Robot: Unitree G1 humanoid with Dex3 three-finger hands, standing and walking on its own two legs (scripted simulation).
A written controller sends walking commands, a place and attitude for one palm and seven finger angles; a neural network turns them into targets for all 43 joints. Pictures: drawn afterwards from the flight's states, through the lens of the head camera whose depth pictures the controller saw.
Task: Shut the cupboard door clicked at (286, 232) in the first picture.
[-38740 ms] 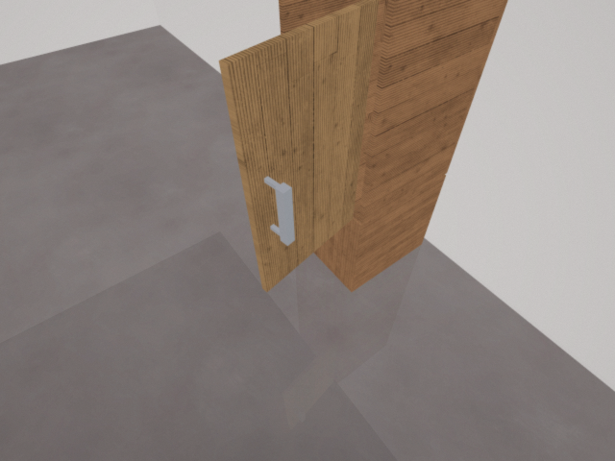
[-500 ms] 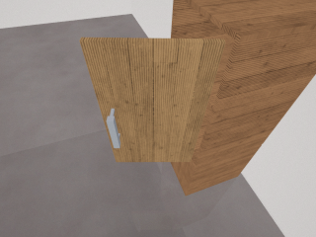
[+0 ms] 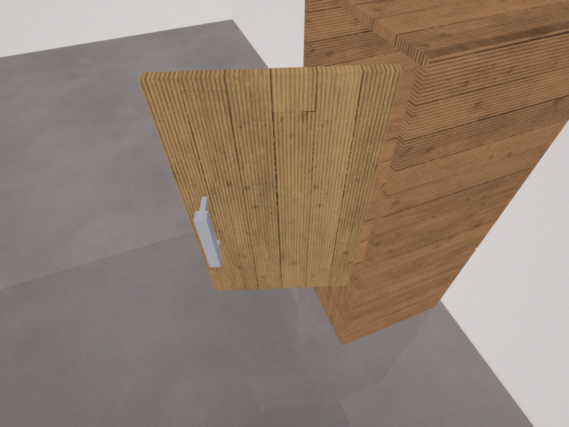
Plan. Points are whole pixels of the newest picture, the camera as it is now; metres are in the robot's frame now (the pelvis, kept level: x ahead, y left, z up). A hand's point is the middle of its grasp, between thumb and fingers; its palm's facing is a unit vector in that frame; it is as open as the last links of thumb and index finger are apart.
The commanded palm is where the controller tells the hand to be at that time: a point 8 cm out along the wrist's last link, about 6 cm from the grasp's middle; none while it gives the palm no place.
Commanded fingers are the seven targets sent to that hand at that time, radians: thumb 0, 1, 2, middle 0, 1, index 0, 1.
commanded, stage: look again from close up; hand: left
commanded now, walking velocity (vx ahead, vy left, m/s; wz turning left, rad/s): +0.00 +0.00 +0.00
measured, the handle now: (210, 232) +0.46 +0.18 -0.06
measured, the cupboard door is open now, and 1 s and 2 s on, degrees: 71 71 71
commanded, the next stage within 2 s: raise the hand and make a fist in 0.50 s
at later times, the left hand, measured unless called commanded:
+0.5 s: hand out of the picture +0.06 +0.17 -0.17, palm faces +0.00 -0.97 -0.24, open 7.3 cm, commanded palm none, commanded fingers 0.00 0.90 0.90 -0.20 -0.30 -0.20 -0.30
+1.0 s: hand (186, 416) +0.15 +0.16 -0.08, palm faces +0.09 -1.00 +0.00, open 6.3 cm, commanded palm +0.14 +0.21 -0.07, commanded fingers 0.00 0.90 0.90 -0.57 -0.70 -0.57 -0.70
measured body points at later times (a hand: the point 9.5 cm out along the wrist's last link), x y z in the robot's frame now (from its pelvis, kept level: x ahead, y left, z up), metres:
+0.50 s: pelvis +0.03 -0.02 +0.00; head +0.05 -0.03 +0.45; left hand +0.06 +0.22 -0.15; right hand +0.07 -0.25 -0.16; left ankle +0.01 +0.10 -0.74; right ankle +0.00 -0.14 -0.74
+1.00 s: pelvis -0.03 -0.04 -0.11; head +0.03 -0.04 +0.34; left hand +0.14 +0.21 -0.08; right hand +0.22 -0.28 -0.15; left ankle +0.01 +0.11 -0.74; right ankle +0.00 -0.13 -0.74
